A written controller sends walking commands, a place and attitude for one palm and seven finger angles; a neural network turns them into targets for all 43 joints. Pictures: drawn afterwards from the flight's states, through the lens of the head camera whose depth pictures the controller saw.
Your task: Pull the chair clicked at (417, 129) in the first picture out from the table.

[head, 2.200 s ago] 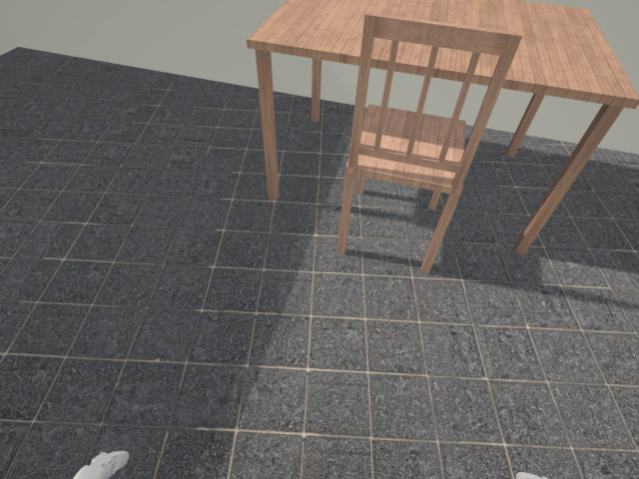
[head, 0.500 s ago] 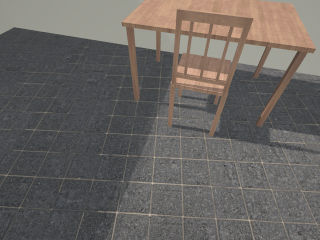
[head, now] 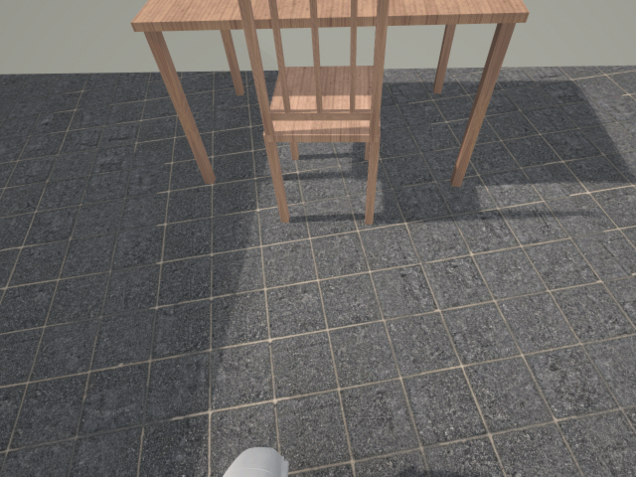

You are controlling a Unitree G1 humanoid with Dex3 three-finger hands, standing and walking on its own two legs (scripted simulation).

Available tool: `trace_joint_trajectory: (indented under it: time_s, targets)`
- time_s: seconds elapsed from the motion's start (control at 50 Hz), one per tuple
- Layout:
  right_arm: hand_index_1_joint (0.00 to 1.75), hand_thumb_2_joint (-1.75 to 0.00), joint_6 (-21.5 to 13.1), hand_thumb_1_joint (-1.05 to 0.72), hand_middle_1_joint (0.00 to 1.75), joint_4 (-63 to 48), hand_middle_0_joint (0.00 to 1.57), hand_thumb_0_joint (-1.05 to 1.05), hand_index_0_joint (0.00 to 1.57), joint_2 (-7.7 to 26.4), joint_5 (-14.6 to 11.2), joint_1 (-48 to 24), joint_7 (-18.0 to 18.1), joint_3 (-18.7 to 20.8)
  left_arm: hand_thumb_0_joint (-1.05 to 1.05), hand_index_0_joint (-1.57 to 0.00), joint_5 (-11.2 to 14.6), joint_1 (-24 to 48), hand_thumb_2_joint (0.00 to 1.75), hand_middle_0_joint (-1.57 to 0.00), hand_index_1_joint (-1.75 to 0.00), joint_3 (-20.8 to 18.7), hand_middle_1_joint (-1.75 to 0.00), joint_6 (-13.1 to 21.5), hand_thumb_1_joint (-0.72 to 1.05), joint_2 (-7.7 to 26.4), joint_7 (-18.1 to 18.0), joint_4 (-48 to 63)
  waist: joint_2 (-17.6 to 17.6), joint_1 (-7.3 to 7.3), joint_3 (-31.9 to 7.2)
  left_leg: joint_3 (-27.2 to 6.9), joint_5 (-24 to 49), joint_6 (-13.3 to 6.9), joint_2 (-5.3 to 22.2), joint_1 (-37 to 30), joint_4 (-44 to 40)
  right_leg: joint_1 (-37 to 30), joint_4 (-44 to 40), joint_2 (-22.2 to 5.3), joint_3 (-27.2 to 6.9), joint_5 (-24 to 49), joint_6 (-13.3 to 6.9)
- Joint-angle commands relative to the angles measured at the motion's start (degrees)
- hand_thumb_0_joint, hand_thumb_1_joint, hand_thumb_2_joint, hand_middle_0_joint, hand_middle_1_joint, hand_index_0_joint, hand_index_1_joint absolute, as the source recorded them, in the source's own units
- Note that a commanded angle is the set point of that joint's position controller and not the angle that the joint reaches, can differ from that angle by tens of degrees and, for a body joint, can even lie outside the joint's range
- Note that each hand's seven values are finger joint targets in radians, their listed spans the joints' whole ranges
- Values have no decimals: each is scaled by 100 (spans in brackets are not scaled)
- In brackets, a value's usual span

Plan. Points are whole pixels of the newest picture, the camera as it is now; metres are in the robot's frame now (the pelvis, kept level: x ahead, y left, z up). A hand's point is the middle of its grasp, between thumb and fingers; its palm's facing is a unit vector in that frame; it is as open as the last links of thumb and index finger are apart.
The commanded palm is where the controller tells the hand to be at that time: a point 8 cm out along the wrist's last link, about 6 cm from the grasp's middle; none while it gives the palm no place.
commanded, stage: walk to a spot facing it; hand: left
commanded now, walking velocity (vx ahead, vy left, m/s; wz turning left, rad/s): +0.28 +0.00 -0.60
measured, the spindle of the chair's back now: (316, 59) +1.11 +0.11 -0.07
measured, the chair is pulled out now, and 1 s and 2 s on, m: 0.00 0.00 0.00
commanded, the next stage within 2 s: none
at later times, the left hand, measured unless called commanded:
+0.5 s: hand out of the picture +0.09 +0.24 -0.16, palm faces -0.12 -0.97 -0.21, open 7.3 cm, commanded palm none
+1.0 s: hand (269, 294) +0.44 +0.15 -0.18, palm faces -0.59 -0.80 -0.12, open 7.3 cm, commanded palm none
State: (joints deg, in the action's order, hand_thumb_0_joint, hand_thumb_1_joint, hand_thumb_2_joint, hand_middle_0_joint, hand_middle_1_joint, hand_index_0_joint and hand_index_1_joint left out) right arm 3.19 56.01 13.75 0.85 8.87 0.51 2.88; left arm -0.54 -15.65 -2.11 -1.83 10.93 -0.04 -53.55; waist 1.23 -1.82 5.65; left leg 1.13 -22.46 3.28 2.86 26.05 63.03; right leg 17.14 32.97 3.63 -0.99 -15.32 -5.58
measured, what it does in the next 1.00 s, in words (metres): walks ahead, turning right: left foot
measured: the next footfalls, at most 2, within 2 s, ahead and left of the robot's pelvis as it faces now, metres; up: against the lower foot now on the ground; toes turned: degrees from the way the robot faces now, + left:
left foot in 0.54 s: +0.20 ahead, +0.15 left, +0.00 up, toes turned -17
right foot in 1.10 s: +0.33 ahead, -0.07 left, +0.00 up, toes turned -47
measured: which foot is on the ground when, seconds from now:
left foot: up 0.00-0.52, down 0.54-1.00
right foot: down 0.00-0.54, up 0.56-1.00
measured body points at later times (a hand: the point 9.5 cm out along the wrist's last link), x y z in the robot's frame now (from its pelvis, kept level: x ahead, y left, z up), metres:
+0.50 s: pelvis +0.08 +0.05 +0.01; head +0.10 +0.06 +0.46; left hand +0.10 +0.30 -0.14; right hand +0.16 -0.22 -0.11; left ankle +0.15 +0.17 -0.71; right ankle +0.02 -0.05 -0.73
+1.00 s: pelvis +0.25 +0.06 +0.00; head +0.32 +0.06 +0.44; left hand +0.47 +0.19 -0.17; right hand +0.04 -0.06 -0.12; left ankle +0.16 +0.16 -0.73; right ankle +0.26 -0.09 -0.68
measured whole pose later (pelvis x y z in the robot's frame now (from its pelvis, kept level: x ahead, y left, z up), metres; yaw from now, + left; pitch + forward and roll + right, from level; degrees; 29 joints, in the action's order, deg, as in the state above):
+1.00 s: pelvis +0.25 +0.06 +0.00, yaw -35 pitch +1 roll -3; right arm -3.0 61.3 7.0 1.3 28.7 2.5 0.1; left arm -1.6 -7.3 -4.3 -2.9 12.4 2.2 -53.8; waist -2.1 2.5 5.6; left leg 17.9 -25.3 -2.6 2.2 -2.5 21.8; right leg 35.8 53.6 -0.8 6.7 -9.9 -0.1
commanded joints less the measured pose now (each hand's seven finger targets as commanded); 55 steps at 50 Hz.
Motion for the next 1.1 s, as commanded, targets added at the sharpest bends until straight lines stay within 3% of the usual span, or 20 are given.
trace_joint_trajectory:
  time_s: [0.0, 0.1, 0.22, 0.32, 0.44, 0.48, 0.5, 0.52, 0.54, 0.56, 0.6, 0.64, 0.7, 0.8, 0.86, 0.94, 1.0, 1.04, 1.06, 1.08]
  targets:
    - [30, -90, -210, -90, 30, -471, 20, 0, 20, 592, 57, -54, 17, 187, 0, -20, 3, -339, 90, -20, -30, -348, -30, 235, 90, 1177, -62, 318, -515, -7, -892, -251, 604, 84, 178, 756, 176, -1169, -1803, -1330, -2158, 321, -165]
    - [30, -90, -299, -90, 30, -594, 20, 0, 20, 597, 101, -210, -28, 202, 0, -20, -23, -730, 90, -20, -30, -361, -30, 356, 90, 1055, -15, 169, -668, -88, -747, -321, 786, 129, 216, 1284, 60, -1449, -2118, -1300, -2521, -777, -234]
    - [30, -90, -403, -90, 30, -831, 20, 0, 20, 547, 87, -515, -60, 171, 0, -20, -59, -1000, 90, -20, -30, -346, -30, 445, 90, 1018, -1, 87, -750, -166, -525, -332, 668, 146, 208, 1410, -524, -1387, -2194, -1320, -2885, -821, -554]
    - [30, -90, -466, -90, 30, -1034, 20, 0, 20, 479, 50, -666, -89, 154, 0, -20, -82, -1017, 90, -20, -30, -346, -30, 453, 90, 1084, -6, 107, -861, -187, -409, -288, 592, 98, 66, 1096, -1207, -1145, -2178, -1257, -3001, -728, -621]
    - [30, -90, -575, -90, 30, -1174, 20, 0, 20, 412, -46, -562, -76, 159, 0, -20, -105, -704, 90, -20, -30, -404, -30, 405, 90, 1240, -30, 264, -930, -92, -351, -233, 318, -68, -263, -412, -2561, -316, -1799, -1089, -3061, -175, -552]
    - [30, -90, -640, -90, 30, -966, 20, 0, 20, 518, -74, 174, -12, 186, 0, -20, -76, -339, 90, -20, -30, -422, -30, 385, 90, 1215, -36, 358, -804, 290, -533, -259, 740, -120, -265, -2040, -3562, 683, -1130, -710, -2729, -292, -275]
    - [30, -90, -680, -90, 30, -753, 20, 0, 20, 813, -81, 956, 83, 234, 0, -20, -53, -222, 90, -20, -30, -390, -30, 389, 90, 1001, -9, 443, -63, 607, -943, -560, 491, -188, 209, -3391, -4012, 1381, -322, -270, -2249, -439, -69]
    - [30, -90, -686, -90, 30, -618, 20, 0, 20, 1417, 13, 1527, 108, 380, 0, -20, 35, -370, 90, -20, -30, -360, -30, 391, 90, 675, 70, 479, 1566, 806, -1225, -2552, -1128, -584, 1796, -4216, -4735, 2512, 1419, 451, -1287, -1522, 238]
    - [30, -90, -642, -90, 30, -677, 20, 0, 20, 1476, 10, 1600, 96, 358, 0, -20, -41, -313, 90, -20, -30, -398, -30, 438, 90, 721, 82, 528, 1539, 714, -921, -3462, -1764, -911, 2570, -3516, -5320, 2707, 2550, 178, -537, -1682, 464]
    - [30, -90, -625, -90, 30, -817, 20, 0, 20, 1315, 42, 1253, 77, 301, 0, -20, -104, -158, 90, -20, -30, -434, -30, 445, 90, 787, 122, 589, 797, 563, -347, -3314, -1635, -1098, 2507, -2743, -5477, 2683, 3078, -195, -527, -1390, 531]
    - [30, -90, -668, -90, 30, -806, 20, 0, 20, 668, 29, 786, 76, 118, 0, -20, -174, -287, 90, -20, -30, -467, -30, 324, 90, 821, 190, 286, 515, 190, 23, -2200, -1218, -675, 1894, -1749, -5563, 2436, 3660, -471, -348, -501, 554]
    - [30, -90, -760, -90, 30, -704, 20, 0, 20, 407, 0, 769, 97, 22, 0, -20, -183, -419, 90, -20, -30, -429, -30, 211, 90, 577, 269, 214, 623, 20, 117, -862, 381, -281, 1372, -1589, -5395, 2264, 3771, -583, -232, 239, 629]
    - [30, -90, -847, -90, 30, -399, 20, 0, 20, 257, -27, 1304, 168, -45, 0, -20, -162, -421, 90, -20, -30, -373, -30, 132, 90, 362, 261, 155, 791, 13, -67, 65, 2994, 30, 1152, -2030, -4932, 2384, 4040, -536, -78, 595, 669]
    - [30, -90, -873, -90, 30, -51, 20, 0, 20, 162, -27, 1822, 238, -112, 0, -20, -148, 125, 90, -20, -30, -333, -30, 27, 90, 295, 247, 253, 559, 79, 77, 483, 4564, 36, 1264, -2407, -4718, 2895, 4014, -559, 140, 852, 706]
    - [30, -90, -821, -90, 30, 117, 20, 0, 20, 170, 12, 2056, 258, -115, 0, -20, -128, 726, 90, -20, -30, -253, -30, 21, 90, 209, 273, 391, 614, 249, 251, 778, 5200, -290, 1258, -2703, -4548, 2869, 3090, -555, 577, 794, 690]
    - [30, -90, -711, -90, 30, 309, 20, 0, 20, 230, 43, 2337, 274, -83, 0, -20, -109, 1244, 90, -20, -30, -155, -30, 63, 90, 138, 261, 463, 748, 400, 133, 1197, 6622, -468, 1216, -3088, -4106, 2167, 1643, -273, 1161, 405, 522]
    - [30, -90, -647, -90, 30, 310, 20, 0, 20, 447, 1, 2295, 255, 34, 0, -20, -122, 984, 90, -20, -30, -189, -30, 108, 90, 283, 198, 411, 884, 204, -320, 1378, 8041, -508, 1401, -3313, -3244, 1366, 1068, 21, 1360, 167, 334]
    - [30, -90, -631, -90, 30, 190, 20, 0, 20, 564, -37, 2063, 234, 83, 0, -20, -137, 310, 90, -20, -30, -270, -30, 213, 90, 542, 156, 264, 1067, -163, -737, 1378, 7744, -481, 1474, -2857, -2123, 59, 399, 29, 1203, 215, 173]
    - [30, -90, -618, -90, 30, 74, 20, 0, 20, 538, -86, 1863, 186, 82, 0, -20, -153, -331, 90, -20, -30, -345, -30, 299, 90, 826, 123, 88, 870, -490, -1093, 1272, 6430, -363, 1518, -1950, -852, -1343, -317, -327, 793, 795, -15]
    - [30, -90, -590, -90, 30, -121, 20, 0, 20, 268, -201, 1875, 141, 34, 0, -20, -127, -882, 90, -20, -30, -428, -30, 352, 90, 1314, 55, -50, -361, -679, -1818, 1373, 1275, -107, 701, -80, 1128, -3218, -370, -1913, -1198, 3581, -759]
